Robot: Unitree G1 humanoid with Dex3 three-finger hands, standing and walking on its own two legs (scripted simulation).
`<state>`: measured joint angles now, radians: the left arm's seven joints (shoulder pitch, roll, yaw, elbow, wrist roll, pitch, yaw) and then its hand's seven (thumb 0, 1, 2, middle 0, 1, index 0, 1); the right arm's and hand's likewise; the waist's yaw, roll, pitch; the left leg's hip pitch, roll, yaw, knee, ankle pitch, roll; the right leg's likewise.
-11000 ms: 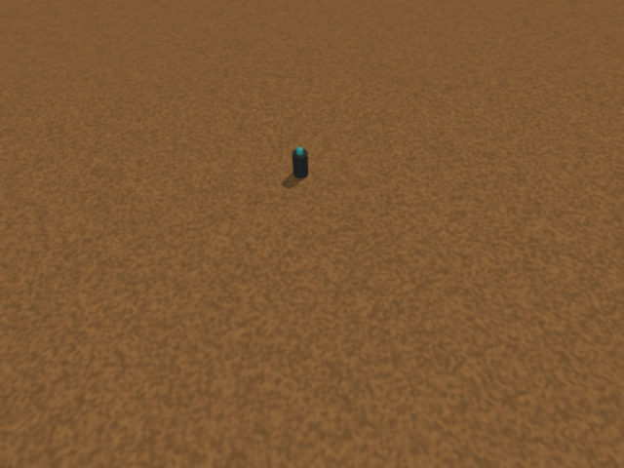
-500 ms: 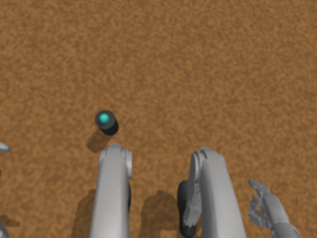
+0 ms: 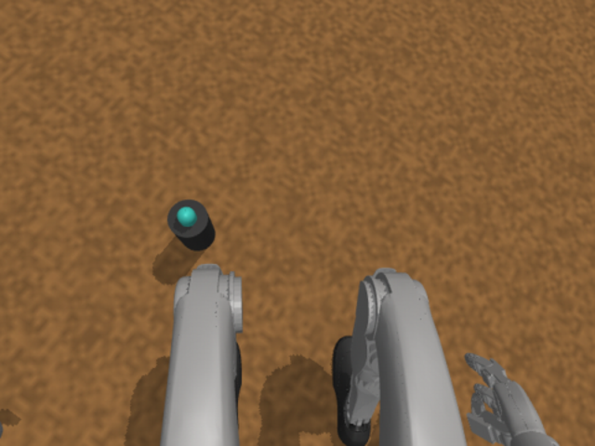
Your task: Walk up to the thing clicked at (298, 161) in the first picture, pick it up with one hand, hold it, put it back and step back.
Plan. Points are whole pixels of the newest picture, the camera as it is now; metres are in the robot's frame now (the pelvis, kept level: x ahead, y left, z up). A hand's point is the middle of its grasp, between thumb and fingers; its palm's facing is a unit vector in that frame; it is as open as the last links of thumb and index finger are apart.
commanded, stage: go down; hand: left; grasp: from the side
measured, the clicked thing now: (192, 225) +0.43 +0.22 -0.31
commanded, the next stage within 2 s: approach in 0.40 s
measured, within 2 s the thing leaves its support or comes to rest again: neither
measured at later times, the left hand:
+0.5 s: hand out of the picture +0.37 +0.41 -0.02, palm faces +0.17 -0.98 -0.13, open 17.3 cm
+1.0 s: hand (99, 225) +0.39 +0.34 -0.20, palm faces +0.09 -0.99 +0.04, open 17.3 cm
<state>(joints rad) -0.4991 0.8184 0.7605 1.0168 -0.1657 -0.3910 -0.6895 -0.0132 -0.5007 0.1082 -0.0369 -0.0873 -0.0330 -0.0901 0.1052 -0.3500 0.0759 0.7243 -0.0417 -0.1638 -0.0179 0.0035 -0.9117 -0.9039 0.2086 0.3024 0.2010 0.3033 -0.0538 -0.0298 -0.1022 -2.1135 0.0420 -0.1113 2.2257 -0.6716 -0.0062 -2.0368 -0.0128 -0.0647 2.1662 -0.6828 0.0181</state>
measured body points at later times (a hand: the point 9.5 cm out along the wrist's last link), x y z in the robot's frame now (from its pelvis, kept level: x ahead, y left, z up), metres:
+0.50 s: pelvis +0.00 +0.00 -0.02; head +0.21 +0.07 +0.37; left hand +0.35 +0.47 -0.01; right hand +0.16 -0.28 -0.12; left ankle +0.09 +0.13 -0.36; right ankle +0.10 -0.13 -0.36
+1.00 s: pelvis +0.00 +0.00 -0.08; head +0.23 +0.13 +0.28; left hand +0.38 +0.39 -0.20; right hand +0.18 -0.27 -0.14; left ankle +0.09 +0.13 -0.36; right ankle +0.10 -0.13 -0.36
